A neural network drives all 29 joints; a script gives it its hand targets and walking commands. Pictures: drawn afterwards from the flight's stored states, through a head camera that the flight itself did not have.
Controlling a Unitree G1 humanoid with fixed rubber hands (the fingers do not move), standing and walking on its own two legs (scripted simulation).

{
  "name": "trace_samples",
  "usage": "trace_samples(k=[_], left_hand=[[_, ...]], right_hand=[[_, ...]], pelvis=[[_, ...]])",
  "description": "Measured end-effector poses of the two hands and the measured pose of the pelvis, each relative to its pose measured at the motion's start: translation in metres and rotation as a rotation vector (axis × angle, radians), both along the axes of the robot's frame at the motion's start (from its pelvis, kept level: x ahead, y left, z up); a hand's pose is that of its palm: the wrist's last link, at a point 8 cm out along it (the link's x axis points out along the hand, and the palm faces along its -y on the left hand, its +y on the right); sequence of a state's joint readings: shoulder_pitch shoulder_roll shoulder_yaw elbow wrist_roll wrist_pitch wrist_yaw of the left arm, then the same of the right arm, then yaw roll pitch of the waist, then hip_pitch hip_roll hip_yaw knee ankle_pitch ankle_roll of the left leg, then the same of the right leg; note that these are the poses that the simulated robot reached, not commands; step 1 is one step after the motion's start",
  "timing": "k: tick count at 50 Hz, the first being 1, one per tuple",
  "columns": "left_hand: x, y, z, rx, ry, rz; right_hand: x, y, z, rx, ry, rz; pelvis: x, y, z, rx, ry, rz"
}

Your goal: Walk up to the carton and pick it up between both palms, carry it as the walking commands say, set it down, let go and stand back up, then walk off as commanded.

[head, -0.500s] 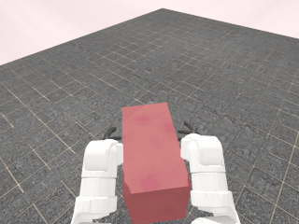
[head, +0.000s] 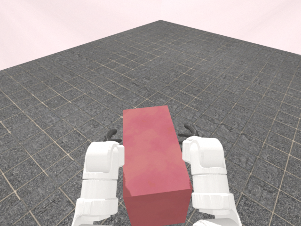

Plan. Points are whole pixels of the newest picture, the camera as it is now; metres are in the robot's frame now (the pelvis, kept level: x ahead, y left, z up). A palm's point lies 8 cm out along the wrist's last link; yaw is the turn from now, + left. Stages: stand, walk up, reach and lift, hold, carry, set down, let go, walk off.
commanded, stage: carry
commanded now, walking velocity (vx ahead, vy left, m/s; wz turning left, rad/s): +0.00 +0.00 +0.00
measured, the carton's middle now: (151, 162) +0.32 +0.00 +0.02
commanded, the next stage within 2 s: hold in 1.36 s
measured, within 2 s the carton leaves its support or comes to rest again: neither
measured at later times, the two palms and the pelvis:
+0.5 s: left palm (111, 144) +0.33 +0.11 +0.10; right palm (192, 140) +0.33 -0.11 +0.11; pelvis +0.03 +0.00 +0.00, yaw +0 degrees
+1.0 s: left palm (116, 133) +0.36 +0.10 +0.10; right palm (193, 131) +0.37 -0.12 +0.11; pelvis +0.06 -0.01 +0.00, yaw +0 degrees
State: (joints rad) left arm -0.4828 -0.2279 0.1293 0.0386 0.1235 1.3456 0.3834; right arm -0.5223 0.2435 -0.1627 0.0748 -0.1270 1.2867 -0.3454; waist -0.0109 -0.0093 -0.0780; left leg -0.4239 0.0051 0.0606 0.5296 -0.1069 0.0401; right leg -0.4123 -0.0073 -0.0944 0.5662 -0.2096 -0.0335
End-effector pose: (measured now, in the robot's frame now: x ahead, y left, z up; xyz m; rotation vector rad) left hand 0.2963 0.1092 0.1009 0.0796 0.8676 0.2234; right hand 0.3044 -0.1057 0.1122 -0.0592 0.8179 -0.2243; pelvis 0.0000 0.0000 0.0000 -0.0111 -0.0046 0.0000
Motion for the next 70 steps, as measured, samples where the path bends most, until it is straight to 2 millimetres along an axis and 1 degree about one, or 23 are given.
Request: trace_samples(k=[8,15,23,34,44,52,68,69,70], left_hand=[[0.002,0.003,-0.006,0.005,0.002,0.008],[0.009,0.002,-0.006,0.011,0.001,0.005],[0.025,-0.002,-0.002,0.01,-0.003,-0.008],[0.05,-0.006,0.0,0.009,-0.008,-0.012],[0.063,-0.01,0.0,0.008,-0.008,-0.005],[0.065,-0.014,-0.001,0.009,-0.007,-0.015],[0.059,-0.016,0.001,0.013,-0.012,-0.018],[0.06,-0.015,-0.001,0.008,-0.011,-0.022],[0.065,-0.014,-0.01,-0.007,-0.002,-0.025]], right_hand=[[0.004,0.003,-0.007,0.005,0.003,0.012],[0.011,0.002,-0.009,0.009,0.003,0.016],[0.024,-0.003,-0.005,0.005,0.0,0.008],[0.048,-0.007,-0.002,0.006,-0.004,-0.001],[0.06,-0.01,-0.004,0.009,-0.003,0.004],[0.061,-0.015,-0.005,0.013,-0.002,-0.007],[0.056,-0.016,-0.002,0.015,-0.006,-0.008],[0.058,-0.016,-0.005,0.023,-0.005,-0.003],[0.063,-0.016,-0.014,0.042,0.005,0.002]], pelvis=[[0.001,0.001,-0.001,0.006,0.002,0.001],[0.008,0.0,-0.001,0.009,0.008,0.002],[0.023,-0.001,0.001,0.011,0.017,0.0],[0.045,-0.003,0.003,0.015,0.024,-0.002],[0.058,-0.007,0.003,0.017,0.023,-0.003],[0.06,-0.009,0.002,0.017,0.02,-0.007],[0.055,-0.011,0.005,0.017,0.009,-0.006],[0.054,-0.011,0.005,0.015,0.002,-0.008],[0.053,-0.011,0.006,0.01,-0.017,-0.023]])
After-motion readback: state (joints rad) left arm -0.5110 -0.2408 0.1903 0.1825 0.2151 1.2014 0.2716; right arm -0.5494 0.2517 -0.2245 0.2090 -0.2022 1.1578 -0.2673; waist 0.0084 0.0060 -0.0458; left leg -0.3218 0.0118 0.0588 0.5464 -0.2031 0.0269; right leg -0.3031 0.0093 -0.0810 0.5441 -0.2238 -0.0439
